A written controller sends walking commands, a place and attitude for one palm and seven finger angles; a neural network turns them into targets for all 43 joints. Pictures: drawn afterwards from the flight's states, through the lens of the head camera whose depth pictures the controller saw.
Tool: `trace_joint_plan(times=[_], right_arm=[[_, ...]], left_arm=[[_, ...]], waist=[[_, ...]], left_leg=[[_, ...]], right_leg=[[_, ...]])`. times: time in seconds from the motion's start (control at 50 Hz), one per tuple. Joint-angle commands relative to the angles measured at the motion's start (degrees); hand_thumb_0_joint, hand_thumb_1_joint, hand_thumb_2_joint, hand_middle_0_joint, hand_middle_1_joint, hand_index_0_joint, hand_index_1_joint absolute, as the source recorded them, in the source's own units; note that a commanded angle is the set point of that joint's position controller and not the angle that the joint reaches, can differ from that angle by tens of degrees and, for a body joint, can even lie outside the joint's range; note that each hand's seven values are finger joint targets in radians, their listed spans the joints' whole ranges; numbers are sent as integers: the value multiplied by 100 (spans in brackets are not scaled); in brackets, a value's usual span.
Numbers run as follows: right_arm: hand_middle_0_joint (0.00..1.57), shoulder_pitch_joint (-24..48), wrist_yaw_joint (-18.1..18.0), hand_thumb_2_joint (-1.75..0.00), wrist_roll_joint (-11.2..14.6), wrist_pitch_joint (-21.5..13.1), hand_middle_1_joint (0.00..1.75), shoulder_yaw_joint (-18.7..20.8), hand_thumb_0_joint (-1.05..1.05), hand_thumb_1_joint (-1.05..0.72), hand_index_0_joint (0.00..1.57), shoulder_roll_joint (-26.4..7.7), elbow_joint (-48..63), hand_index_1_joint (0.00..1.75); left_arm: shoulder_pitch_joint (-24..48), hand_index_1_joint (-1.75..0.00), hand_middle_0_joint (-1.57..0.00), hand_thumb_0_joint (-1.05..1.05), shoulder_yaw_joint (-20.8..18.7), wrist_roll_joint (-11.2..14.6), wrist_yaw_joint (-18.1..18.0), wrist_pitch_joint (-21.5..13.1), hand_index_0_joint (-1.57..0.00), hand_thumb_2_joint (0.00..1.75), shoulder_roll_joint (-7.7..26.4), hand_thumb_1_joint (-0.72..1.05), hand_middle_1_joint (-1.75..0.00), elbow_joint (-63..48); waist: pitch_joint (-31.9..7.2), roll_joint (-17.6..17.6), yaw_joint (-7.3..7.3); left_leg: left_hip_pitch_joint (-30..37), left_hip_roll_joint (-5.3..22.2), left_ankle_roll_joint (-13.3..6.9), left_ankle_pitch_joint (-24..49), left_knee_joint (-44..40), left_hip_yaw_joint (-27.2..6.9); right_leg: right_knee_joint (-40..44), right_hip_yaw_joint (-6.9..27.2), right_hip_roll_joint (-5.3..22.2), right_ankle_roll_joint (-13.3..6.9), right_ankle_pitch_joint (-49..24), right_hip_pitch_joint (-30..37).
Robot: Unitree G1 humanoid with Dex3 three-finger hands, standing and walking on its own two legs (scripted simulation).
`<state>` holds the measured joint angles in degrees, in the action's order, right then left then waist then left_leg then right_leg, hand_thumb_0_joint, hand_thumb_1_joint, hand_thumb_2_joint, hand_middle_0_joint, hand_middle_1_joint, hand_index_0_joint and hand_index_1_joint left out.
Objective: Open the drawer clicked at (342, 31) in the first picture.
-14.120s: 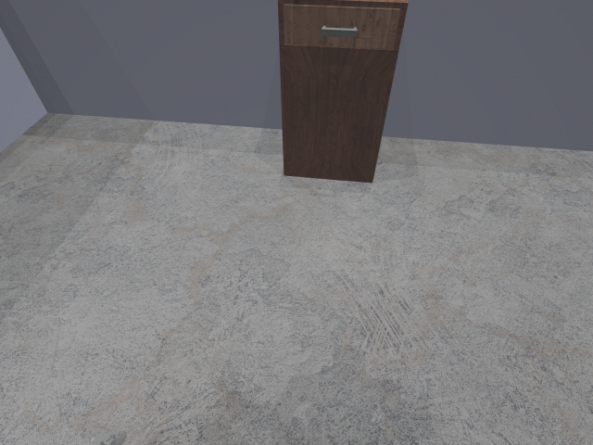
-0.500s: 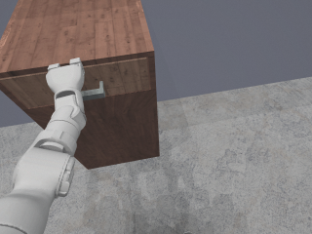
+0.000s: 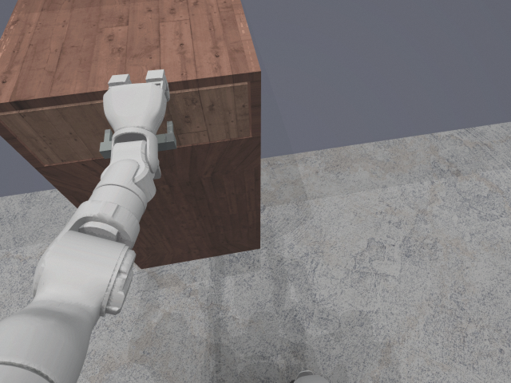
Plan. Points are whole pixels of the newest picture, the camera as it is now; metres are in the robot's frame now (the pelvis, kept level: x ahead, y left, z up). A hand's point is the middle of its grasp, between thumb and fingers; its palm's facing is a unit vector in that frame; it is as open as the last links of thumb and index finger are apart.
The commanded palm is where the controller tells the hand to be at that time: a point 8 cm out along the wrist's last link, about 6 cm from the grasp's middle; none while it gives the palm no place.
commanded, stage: move the hooked fingers above the handle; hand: left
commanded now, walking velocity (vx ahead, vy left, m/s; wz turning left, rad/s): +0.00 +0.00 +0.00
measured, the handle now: (139, 137) +0.56 +0.18 +0.01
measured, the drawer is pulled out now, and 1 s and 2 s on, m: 0.00 0.00 0.00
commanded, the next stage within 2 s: lift the fingers back up to retry in 0.34 s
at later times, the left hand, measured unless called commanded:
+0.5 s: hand (114, 156) +0.49 +0.20 +0.05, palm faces -0.02 -0.01 -1.00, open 13.8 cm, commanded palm +0.49 +0.19 +0.12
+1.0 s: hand (122, 141) +0.50 +0.18 +0.07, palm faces -0.11 +0.00 -0.99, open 13.8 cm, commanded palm +0.49 +0.18 +0.12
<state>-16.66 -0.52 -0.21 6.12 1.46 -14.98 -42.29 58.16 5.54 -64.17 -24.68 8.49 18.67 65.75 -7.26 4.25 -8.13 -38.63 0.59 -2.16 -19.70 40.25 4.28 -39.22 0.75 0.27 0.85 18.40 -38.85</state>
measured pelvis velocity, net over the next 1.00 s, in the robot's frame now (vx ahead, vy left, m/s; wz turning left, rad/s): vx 0.00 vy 0.00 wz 0.01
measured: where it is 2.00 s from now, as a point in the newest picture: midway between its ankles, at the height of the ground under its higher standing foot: outside the picture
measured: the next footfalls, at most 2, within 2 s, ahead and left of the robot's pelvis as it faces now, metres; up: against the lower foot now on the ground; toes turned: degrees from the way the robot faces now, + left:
none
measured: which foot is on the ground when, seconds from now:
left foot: down 0.00-1.00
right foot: down 0.00-1.00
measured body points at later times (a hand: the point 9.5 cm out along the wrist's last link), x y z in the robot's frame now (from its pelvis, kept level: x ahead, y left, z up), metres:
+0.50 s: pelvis +0.00 -0.01 +0.00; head +0.10 -0.01 +0.44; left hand +0.48 +0.20 +0.10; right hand -0.02 -0.30 -0.12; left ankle -0.01 +0.09 -0.71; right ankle -0.01 -0.13 -0.71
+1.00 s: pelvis +0.00 +0.00 +0.00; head +0.08 -0.01 +0.44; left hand +0.50 +0.18 +0.12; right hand +0.02 -0.27 -0.13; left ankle -0.01 +0.09 -0.71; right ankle -0.01 -0.13 -0.71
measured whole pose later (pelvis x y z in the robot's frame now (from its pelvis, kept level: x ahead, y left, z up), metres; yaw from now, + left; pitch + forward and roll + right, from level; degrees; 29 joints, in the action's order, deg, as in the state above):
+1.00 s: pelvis +0.00 +0.00 +0.00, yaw +1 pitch +17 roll -1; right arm -20.4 -1.9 0.9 4.5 0.6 -14.0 -38.9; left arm 58.5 7.3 -60.8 -10.5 2.7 25.4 68.0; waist -7.1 3.0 -8.0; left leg -37.9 0.8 -1.8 -19.5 40.3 3.2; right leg -38.9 -0.2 0.0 0.4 18.3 -37.6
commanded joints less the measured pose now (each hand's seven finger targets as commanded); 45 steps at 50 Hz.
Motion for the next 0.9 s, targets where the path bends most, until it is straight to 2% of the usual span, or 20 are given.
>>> trace_joint_plan(times=[0.0,0.04,0.1,0.22,0.26,0.34,0.36,0.4,0.42,0.44,0.46,0.5,0.54,0.6,0.64,0.68,0.7,0.76,0.84,0.88], right_arm=[[20,-542,-270,-90,116,53,30,211,0,-90,20,-898,426,30],[20,-543,-373,-90,164,65,30,154,0,-90,20,-922,487,30],[20,-610,-469,-90,165,-7,30,117,0,-90,20,-948,635,30],[20,-801,-492,-90,142,-254,30,182,0,-90,20,-892,888,30],[20,-884,-477,-90,144,-332,30,240,0,-90,20,-881,907,30],[20,-1137,-393,-90,58,-522,30,435,0,-90,20,-880,704,30],[20,-1183,-373,-90,24,-551,30,484,0,-90,20,-866,633,30],[20,-1304,-311,-90,-16,-616,30,574,0,-90,20,-885,463,30],[20,-1324,-294,-90,-47,-634,30,588,0,-90,20,-882,378,30],[20,-1375,-269,-90,-50,-628,30,607,0,-90,20,-888,284,30],[20,-1383,-222,-90,-76,-621,30,603,0,-90,20,-887,208,30],[20,-1389,-142,-90,-58,-574,30,586,0,-90,20,-895,57,30],[20,-1335,-61,-90,-16,-504,30,500,0,-90,20,-907,-6,30],[20,-1212,21,-90,14,-370,30,418,0,-90,20,-921,55,30],[20,-1131,18,-90,34,-285,30,413,0,-90,20,-941,142,30],[20,-1091,-38,-90,54,-203,30,381,0,-90,20,-974,208,30],[20,-1040,-58,-90,68,-183,30,363,0,-90,20,-967,279,30],[20,-1011,-163,-90,70,-165,30,343,0,-90,20,-998,391,30],[20,-1020,-252,-90,78,-213,30,292,0,-90,20,-956,561,30],[20,-1060,-263,-90,74,-226,30,301,0,-90,20,-923,638,30]], left_arm=[[2767,-120,-30,0,-701,350,371,1101,-30,30,2679,-50,-120,32],[2521,-120,-30,0,-571,369,707,1032,-30,30,2657,-50,-120,341],[2110,-120,-30,0,-494,248,1086,597,-30,30,2680,-50,-120,347],[1526,-120,-30,0,-449,164,1222,-353,-30,30,2505,-50,-120,-243],[1729,-120,-30,0,-519,248,1113,-586,-30,30,2514,-50,-120,-612],[2909,-120,-30,0,-431,225,751,-1169,-30,30,2366,-50,-120,-1923],[3276,-120,-30,0,-262,257,671,-1306,-30,30,2169,-50,-120,-2278],[3476,-120,-30,0,-221,260,495,-1463,-30,30,2050,-50,-120,-2638],[3601,-120,-30,0,-16,282,422,-1488,-30,30,1790,-50,-120,-2782],[3587,-120,-30,0,-69,287,352,-1431,-30,30,1809,-50,-120,-2681],[3704,-120,-30,0,169,312,314,-1343,-30,30,1514,-50,-120,-2609],[3352,-120,-30,0,86,354,199,-1015,-30,30,1454,-50,-120,-1987],[2991,-120,-30,0,-7,380,180,-564,-30,30,1476,-50,-120,-1147],[2764,-120,-30,0,79,307,350,43,-30,30,1417,-50,-120,-516],[2642,-120,-30,0,161,281,532,275,-30,30,1327,-50,-120,-275],[2574,-120,-30,0,70,256,710,353,-30,30,1516,-50,-120,-67],[2478,-120,-30,0,216,314,823,385,-30,30,1328,-50,-120,30],[2457,-120,-30,0,27,375,1110,189,-30,30,1599,-50,-120,-18],[2191,-120,-30,0,100,337,1356,-209,-30,30,1609,-50,-120,-133],[2122,-120,-30,0,34,284,1363,-452,-30,30,1699,-50,-120,-350]], waist=[[-2355,-1074,88],[-1830,-1253,45],[-1509,-1193,80],[-1430,-916,182],[-1672,-945,139],[-2580,-66,-79],[-2787,-102,-220],[-3143,421,-231],[-3295,648,-314],[-3221,673,-307],[-3118,702,-399],[-2644,635,-357],[-2102,411,-277],[-2047,303,-149],[-1902,-172,-189],[-1770,-508,-208],[-1632,-655,-243],[-1559,-936,-255],[-1414,-954,-233],[-1639,-753,-149]], left_leg=[[956,-192,-3,1698,-616,-55],[765,-175,-15,1277,-734,-45],[632,-154,-38,1063,-744,-22],[593,-107,-28,880,-585,-19],[668,-115,-48,879,-522,-43],[1469,-103,-80,1341,-296,-190],[1671,-105,-102,1494,-201,-248],[2221,-98,-58,1858,-109,-397],[2536,-89,-40,2144,-24,-432],[2648,-64,9,2331,7,-508],[2758,-52,14,2560,47,-533],[2584,-38,62,2485,-17,-565],[2122,-64,77,2238,-181,-529],[1843,-62,98,2462,-284,-410],[1662,-63,51,2359,-331,-359],[1438,-82,14,2205,-392,-320],[1350,-107,-12,2025,-426,-283],[1248,-105,-55,1742,-474,-275],[1110,-109,-77,1397,-435,-231],[1173,-108,-68,1504,-379,-254]], right_leg=[[545,-150,-215,-75,-2055,2157],[683,-133,-180,-46,-1685,2001],[718,-91,-153,-62,-1471,1853],[631,-66,-179,-117,-1136,1508],[643,-29,-186,-110,-1102,1564],[514,9,-240,-161,-1286,1223],[509,4,-265,-162,-1365,1167],[428,-55,-306,-209,-1401,845],[390,-96,-319,-218,-1472,640],[348,-172,-351,-241,-1472,469],[366,-223,-373,-244,-1508,300],[393,-310,-399,-258,-1386,152],[455,-352,-400,-281,-1306,247],[404,-365,-379,-287,-1639,579],[464,-351,-371,-257,-1732,782],[491,-317,-339,-230,-1831,994],[546,-303,-332,-211,-1786,1024],[590,-269,-284,-188,-1651,1135],[572,-225,-258,-152,-1404,989],[479,-208,-266,-183,-1430,1012]])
